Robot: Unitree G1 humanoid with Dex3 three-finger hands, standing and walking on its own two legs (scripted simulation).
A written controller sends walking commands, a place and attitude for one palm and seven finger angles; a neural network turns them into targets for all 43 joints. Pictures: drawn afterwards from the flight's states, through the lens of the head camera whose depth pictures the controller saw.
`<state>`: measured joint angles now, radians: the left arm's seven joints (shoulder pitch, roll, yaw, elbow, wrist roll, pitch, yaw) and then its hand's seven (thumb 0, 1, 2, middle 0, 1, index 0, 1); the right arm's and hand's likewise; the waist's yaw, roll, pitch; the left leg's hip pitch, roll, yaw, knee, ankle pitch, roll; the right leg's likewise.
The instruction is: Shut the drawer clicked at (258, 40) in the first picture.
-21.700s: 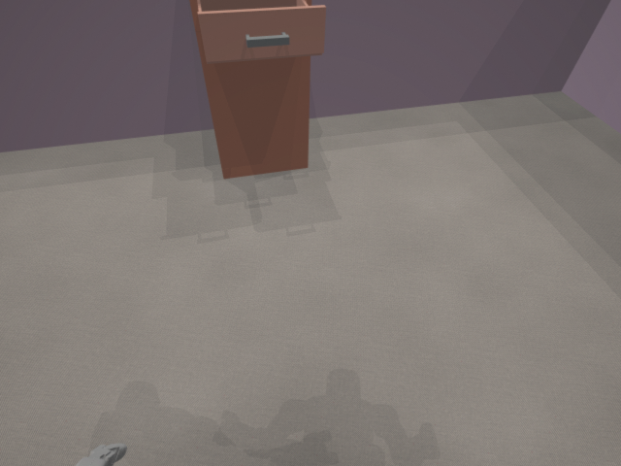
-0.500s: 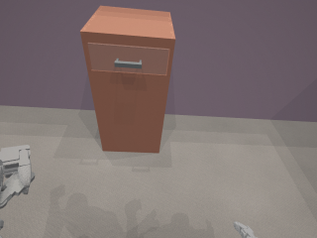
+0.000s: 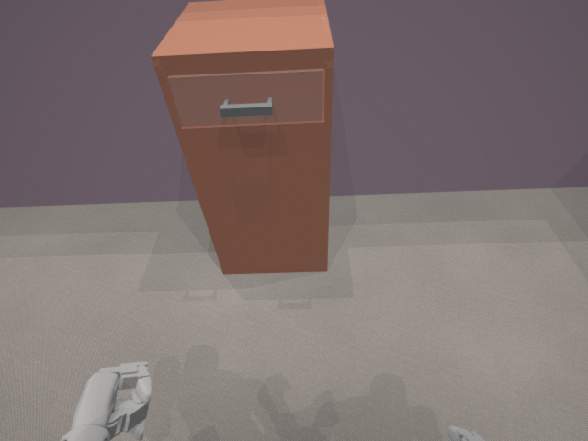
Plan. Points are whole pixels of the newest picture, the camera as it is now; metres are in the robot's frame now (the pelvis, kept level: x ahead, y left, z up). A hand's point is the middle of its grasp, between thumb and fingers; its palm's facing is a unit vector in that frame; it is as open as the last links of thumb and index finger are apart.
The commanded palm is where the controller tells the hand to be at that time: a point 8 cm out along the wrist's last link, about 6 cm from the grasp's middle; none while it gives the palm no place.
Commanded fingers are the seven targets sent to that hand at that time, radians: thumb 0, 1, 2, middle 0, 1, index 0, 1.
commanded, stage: let the arm hang, fingers relaxed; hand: left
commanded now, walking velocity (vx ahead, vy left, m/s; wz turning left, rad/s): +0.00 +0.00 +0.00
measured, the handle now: (247, 105) +0.88 +0.16 +0.03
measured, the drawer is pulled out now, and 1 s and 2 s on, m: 0.00 0.00 0.00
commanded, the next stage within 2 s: look to check the result in 0.94 s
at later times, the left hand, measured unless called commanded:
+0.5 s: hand out of the picture -0.02 +0.19 -0.15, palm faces +0.01 -0.97 -0.24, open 6.2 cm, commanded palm none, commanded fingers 0.00 0.90 0.90 -0.20 -0.30 -0.20 -0.30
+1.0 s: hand out of the picture +0.00 +0.16 -0.15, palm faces +0.01 -0.98 -0.18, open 7.4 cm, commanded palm none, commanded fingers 0.00 0.90 0.90 -0.20 -0.30 -0.20 -0.30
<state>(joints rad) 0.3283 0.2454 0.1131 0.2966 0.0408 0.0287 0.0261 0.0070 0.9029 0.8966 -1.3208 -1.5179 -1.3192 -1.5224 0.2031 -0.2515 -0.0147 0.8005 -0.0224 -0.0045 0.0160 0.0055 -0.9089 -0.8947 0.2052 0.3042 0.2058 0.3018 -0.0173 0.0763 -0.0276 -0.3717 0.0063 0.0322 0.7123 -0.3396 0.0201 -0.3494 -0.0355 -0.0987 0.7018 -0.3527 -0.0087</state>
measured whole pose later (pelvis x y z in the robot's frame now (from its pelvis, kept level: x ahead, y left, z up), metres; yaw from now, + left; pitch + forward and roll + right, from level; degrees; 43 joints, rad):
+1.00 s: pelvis +0.00 -0.01 +0.03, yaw -1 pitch -2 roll +0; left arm 0.27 0.14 0.02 1.16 0.01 0.00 0.03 0.01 0.91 0.90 -0.20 -0.30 -0.20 -0.30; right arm 0.32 -0.11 0.00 1.15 -0.02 0.01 -0.03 0.00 -0.91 -0.89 0.20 0.30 0.20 0.30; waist -0.01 0.01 0.05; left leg -0.18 0.02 0.05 0.41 -0.20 0.01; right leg -0.17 -0.01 -0.08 0.41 -0.21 -0.02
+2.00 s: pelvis +0.02 -0.02 +0.03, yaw -1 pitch -2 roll +0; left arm 0.14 0.27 0.03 1.15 0.01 -0.02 0.01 0.01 0.91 0.90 -0.20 -0.30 -0.20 -0.30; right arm 0.17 -0.28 -0.01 1.13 -0.02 0.01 -0.01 0.00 -0.91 -0.89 0.20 0.30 0.20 0.30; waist -0.01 0.02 0.05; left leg -0.12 0.04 0.05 0.33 -0.18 -0.02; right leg -0.11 0.02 -0.09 0.33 -0.19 -0.05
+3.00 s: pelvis +0.03 -0.03 +0.03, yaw -2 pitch -2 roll +0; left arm 0.12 0.30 0.02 1.15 0.01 -0.03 0.01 0.01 0.91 0.90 -0.21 -0.30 -0.20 -0.30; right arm 0.14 -0.30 -0.01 1.13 -0.02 0.01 -0.01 0.00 -0.91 -0.89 0.20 0.30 0.21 0.30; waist -0.01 0.01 0.04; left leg -0.07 0.05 0.05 0.28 -0.18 -0.03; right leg -0.07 0.03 -0.08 0.28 -0.19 -0.05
